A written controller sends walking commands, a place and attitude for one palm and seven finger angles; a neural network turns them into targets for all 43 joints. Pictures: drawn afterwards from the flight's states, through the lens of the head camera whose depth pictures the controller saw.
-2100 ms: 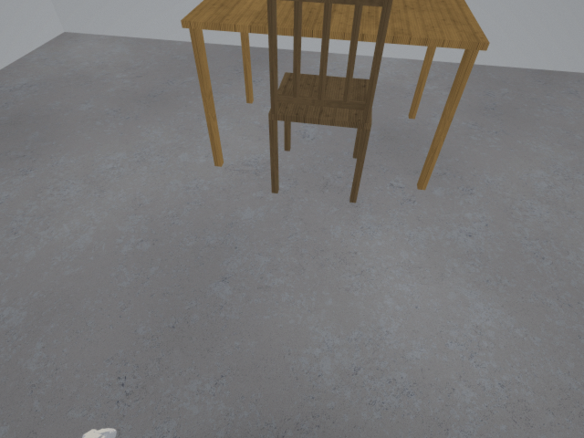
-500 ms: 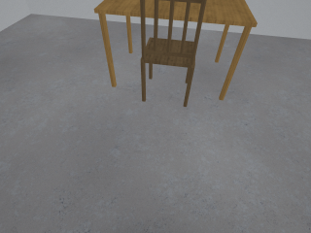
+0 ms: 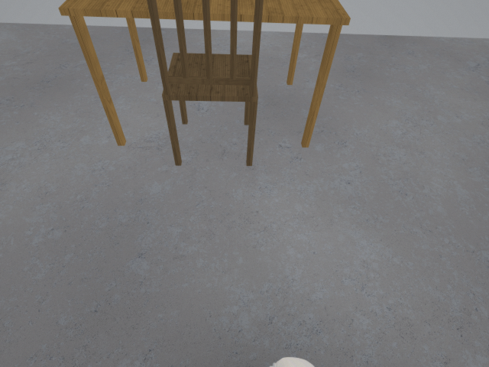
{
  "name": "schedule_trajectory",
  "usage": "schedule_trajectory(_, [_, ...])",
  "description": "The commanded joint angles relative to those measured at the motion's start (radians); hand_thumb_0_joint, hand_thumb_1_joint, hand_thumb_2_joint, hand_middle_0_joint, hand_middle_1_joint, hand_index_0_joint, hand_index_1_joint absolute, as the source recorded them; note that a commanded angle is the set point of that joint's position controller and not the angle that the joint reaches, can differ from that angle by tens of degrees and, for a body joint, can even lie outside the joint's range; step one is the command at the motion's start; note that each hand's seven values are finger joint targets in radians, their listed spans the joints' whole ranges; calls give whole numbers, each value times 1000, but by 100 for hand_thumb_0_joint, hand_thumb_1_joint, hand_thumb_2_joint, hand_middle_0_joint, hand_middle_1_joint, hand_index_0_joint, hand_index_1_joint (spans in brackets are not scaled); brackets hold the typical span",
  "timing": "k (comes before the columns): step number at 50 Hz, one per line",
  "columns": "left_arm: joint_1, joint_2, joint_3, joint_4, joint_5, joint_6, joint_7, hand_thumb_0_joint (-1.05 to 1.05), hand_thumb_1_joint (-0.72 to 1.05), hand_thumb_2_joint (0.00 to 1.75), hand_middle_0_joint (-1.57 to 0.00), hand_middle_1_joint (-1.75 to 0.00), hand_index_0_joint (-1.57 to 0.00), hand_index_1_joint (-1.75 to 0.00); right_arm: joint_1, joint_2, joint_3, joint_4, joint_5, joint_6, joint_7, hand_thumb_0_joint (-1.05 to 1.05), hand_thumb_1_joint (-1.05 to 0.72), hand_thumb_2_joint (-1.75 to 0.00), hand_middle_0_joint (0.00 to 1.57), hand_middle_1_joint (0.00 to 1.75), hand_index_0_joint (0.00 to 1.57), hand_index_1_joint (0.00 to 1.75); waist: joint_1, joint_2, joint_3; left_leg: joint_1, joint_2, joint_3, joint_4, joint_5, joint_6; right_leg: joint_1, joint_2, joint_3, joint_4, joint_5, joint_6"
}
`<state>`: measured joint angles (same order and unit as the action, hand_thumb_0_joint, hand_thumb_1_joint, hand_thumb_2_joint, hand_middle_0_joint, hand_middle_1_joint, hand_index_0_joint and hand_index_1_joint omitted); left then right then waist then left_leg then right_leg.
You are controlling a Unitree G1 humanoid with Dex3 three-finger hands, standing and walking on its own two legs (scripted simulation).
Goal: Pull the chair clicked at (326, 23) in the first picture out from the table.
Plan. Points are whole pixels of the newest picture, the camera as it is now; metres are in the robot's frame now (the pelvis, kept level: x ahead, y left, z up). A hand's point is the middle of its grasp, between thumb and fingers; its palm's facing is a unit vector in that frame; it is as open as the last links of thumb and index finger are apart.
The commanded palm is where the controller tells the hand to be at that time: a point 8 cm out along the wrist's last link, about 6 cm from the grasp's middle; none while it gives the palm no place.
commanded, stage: walk to a spot facing it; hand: left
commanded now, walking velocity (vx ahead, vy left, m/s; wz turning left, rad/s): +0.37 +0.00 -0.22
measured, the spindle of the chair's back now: (207, 37) +1.25 +0.17 -0.03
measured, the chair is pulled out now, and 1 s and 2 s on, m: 0.00 0.00 0.00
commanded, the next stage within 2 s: turn to face it in 0.88 s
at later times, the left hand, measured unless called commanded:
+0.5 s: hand (174, 326) +0.23 +0.14 -0.16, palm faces +0.00 -0.99 -0.13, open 7.3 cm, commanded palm none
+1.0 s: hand (186, 201) +0.53 +0.16 -0.15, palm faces -0.19 -0.97 -0.15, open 7.4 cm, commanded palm none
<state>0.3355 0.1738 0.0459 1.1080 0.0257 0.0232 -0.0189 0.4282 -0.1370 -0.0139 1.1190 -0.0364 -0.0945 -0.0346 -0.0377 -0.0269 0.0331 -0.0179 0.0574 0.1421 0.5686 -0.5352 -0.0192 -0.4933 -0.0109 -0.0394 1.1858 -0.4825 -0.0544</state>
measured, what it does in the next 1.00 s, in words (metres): walks ahead: right foot, then left foot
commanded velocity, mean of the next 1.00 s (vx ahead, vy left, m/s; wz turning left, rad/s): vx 0.32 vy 0.00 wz -0.19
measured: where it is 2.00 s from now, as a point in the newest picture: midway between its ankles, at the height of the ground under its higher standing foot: (253, 282)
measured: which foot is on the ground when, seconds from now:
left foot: down 0.00-0.16, up 0.18-0.56, down 0.58-1.00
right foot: up 0.00-0.14, down 0.16-0.60, up 0.62-1.00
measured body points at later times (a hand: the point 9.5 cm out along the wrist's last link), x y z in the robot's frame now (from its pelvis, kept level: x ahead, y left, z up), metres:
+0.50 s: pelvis +0.22 -0.03 +0.02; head +0.22 +0.00 +0.47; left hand +0.23 +0.19 -0.15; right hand +0.30 -0.27 -0.11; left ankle +0.32 +0.10 -0.68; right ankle +0.18 -0.13 -0.71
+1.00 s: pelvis +0.43 +0.00 +0.03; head +0.46 +0.01 +0.48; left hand +0.54 +0.21 -0.13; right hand +0.32 -0.20 -0.12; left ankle +0.36 +0.09 -0.71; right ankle +0.52 -0.17 -0.66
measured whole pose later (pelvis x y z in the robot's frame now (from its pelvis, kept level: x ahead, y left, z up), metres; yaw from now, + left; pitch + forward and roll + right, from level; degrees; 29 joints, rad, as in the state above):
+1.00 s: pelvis +0.43 +0.00 +0.03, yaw -13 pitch -1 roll +0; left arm 0.19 0.18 0.08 1.02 0.04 0.03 -0.03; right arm 0.41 -0.12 -0.04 1.12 -0.02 -0.07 -0.02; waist -0.02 -0.03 0.07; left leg 0.02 0.06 0.33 0.34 -0.33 0.01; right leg -0.59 -0.11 -0.10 0.85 -0.15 0.00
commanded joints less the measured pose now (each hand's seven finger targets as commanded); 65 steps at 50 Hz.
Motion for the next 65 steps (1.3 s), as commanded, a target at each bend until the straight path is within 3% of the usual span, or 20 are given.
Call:
schedule_trajectory(1, [-253, 24, 4, -206, -10, -43, -28, 0, 90, 90, -20, -30, -20, -30, 45, -161, -26, 2, 3, -3, -12, 0, -90, -90, 20, 30, 20, 30, 27, 154, 241, -115, 241, -104, -368, 575, 137, -140, -87, -50, -307, 130, 1])
schedule_trajectory(4, [-15, 49, 16, -129, -7, -43, -22, 0, 90, 90, -20, -30, -20, -30, -8, -226, -43, 5, 22, 1, -7, 0, -90, -90, 20, 30, 20, 30, 135, 160, 78, -103, 197, 24, -151, 1011, 123, 245, 24, -154, -441, 264, -31])
schedule_trajectory(6, [235, 119, 39, -52, 6, -54, -4, 0, 90, 90, -20, -30, -20, -30, -31, -221, -51, -1, 30, 3, 4, 0, -90, -90, 20, 30, 20, 30, 243, 85, -64, -191, 128, 70, 211, 939, 74, 552, 40, -139, -554, 354, -45])
schedule_trajectory(7, [289, 208, 59, -40, 10, -67, 10, 0, 90, 90, -20, -30, -20, -30, 9, -140, -41, -5, 42, 3, 19, 0, -90, -90, 20, 30, 20, 30, 248, -91, -129, -363, 64, 57, 538, 504, 56, 677, -155, 109, -649, 298, -115])
schedule_trajectory(8, [278, 272, 68, -49, -5, -70, 15, 0, 90, 90, -20, -30, -20, -30, 34, -78, -39, -35, 46, 5, 16, 0, -90, -90, 20, 30, 20, 30, 193, -215, -189, -510, -26, -29, 829, -7, 44, 690, -387, 549, -815, 260, -222])
schedule_trajectory(9, [191, 292, 73, -82, -18, -69, 17, 0, 90, 90, -20, -30, -20, -30, -45, -91, -39, -68, 42, 14, 21, 0, -90, -90, 20, 30, 20, 30, 188, -180, -136, -572, 19, -122, 913, 16, 56, 563, -424, 644, -937, 58, -247])
schedule_trajectory(11, [2, 198, 42, -130, -9, -70, 31, 0, 90, 90, -20, -30, -20, -30, -115, -90, -42, -86, 18, 27, 28, 0, -90, -90, 20, 30, 20, 30, 100, -22, 49, -591, 105, -156, 854, 153, 52, 275, -377, 488, -968, -69, -195])
schedule_trajectory(15, [-64, 140, 22, -121, 4, -89, 33, 0, 90, 90, -20, -30, -20, -30, 3, -53, -39, -53, 7, 68, 37, 0, -90, -90, 20, 30, 20, 30, -5, -45, 15, -462, 120, -107, 617, 219, 15, 113, -262, 192, -986, 116, -123])
schedule_trajectory(24, [49, 146, 22, -72, -1, -100, 23, 0, 90, 90, -20, -30, -20, -30, -272, -66, -42, -173, 17, 45, 67, 0, -90, -90, 20, 30, 20, 30, 61, -44, 70, -456, 76, -38, 157, 317, 10, 277, -245, 130, -988, 232, -115])
schedule_trajectory(28, [43, 126, 26, -67, -6, -93, 23, 0, 90, 90, -20, -30, -20, -30, -88, -122, -57, -115, 12, 22, 50, 0, -90, -90, 20, 30, 20, 30, -34, 68, 3, -79, 30, -8, -54, 310, 37, 207, -160, 29, -697, 387, -59])
schedule_trajectory(30, [41, 49, 11, -116, -14, -97, 8, 0, 90, 90, -20, -30, -20, -30, 163, -310, -98, -61, 2, 22, 30, 0, -90, -90, 20, 30, 20, 30, -95, 391, -123, 204, 422, -576, -303, 213, 204, -122, 30, -84, -89, -80, 29])
schedule_trajectory(33, [-54, 59, 25, -102, 1, -85, 4, 0, 90, 90, -20, -30, -20, -30, -16, -164, -60, -88, 11, 20, 17, 0, -90, -90, 20, 30, 20, 30, -32, 132, 46, -61, 366, -433, -388, 92, 178, -206, -93, 48, 115, 118, 21])
schedule_trajectory(39, [15, 0, 24, -76, 10, -31, -2, 0, 90, 90, -20, -30, -20, -30, -46, -100, -46, -73, 19, -8, 6, 0, -90, -90, 20, 30, 20, 30, 48, 93, 45, -115, 269, -82, -398, 460, 148, -155, -123, 30, -19, 282, 66])
schedule_trajectory(50, [-255, 10, 22, -179, 3, -28, -12, 0, 90, 90, -20, -30, -20, -30, 70, -120, -48, -15, 8, 17, 1, 0, -90, -90, 20, 30, 20, 30, -15, 149, 117, 29, 282, 90, -285, 848, 137, -113, -76, -88, -464, 302, 36])
schedule_trajectory(53, [-103, 29, 16, -131, 5, -48, 4, 0, 90, 90, -20, -30, -20, -30, 40, -142, -45, -2, 14, 27, -1, 0, -90, -90, 20, 30, 20, 30, 58, 153, 10, 17, 266, 99, -90, 1046, 113, 157, -11, -121, -580, 328, 4])
schedule_trajectory(55, [102, 140, 37, -59, 11, -78, 23, 0, 90, 90, -20, -30, -20, -30, 58, -100, -35, 1, 33, 29, 13, 0, -90, -90, 20, 30, 20, 30, 144, -27, -155, -224, 164, 107, 256, 718, 43, 581, -144, -8, -658, 740, -26])
schedule_trajectory(56, [166, 225, 54, -39, 0, -86, 32, 0, 90, 90, -20, -30, -20, -30, 115, -41, -30, -10, 43, 31, 10, 0, -90, -90, 20, 30, 20, 30, 130, -193, -266, -429, 14, 69, 558, -30, 3, 764, -429, 293, -664, 1181, -159])
schedule_trajectory(57, [158, 234, 45, -46, -15, -84, 36, 0, 90, 90, -20, -30, -20, -30, 72, -53, -30, -22, 45, 41, -1, 0, -90, -90, 20, 30, 20, 30, 131, -85, -266, -424, 20, -69, 667, -116, 12, 667, -466, 262, -715, 1293, -215])
schedule_trajectory(62, [-157, 109, 11, -124, -4, -65, 60, 0, 90, 90, -20, -30, -20, -30, 29, -6, -25, -17, 25, 100, 10, 0, -90, -90, 20, 30, 20, 30, 7, -46, -46, -366, 79, -125, 542, 56, -9, 198, -354, 23, -870, 708, -106])
schedule_trajectory(65, [-175, 116, 14, -133, -1, -50, 59, 0, 90, 90, -20, -30, -20, -30, 33, 8, -24, -29, 23, 114, 21, 0, -90, -90, 20, 30, 20, 30, -1, -105, -51, -319, 46, -69, 386, 97, -14, 167, -316, -35, -896, 519, -85])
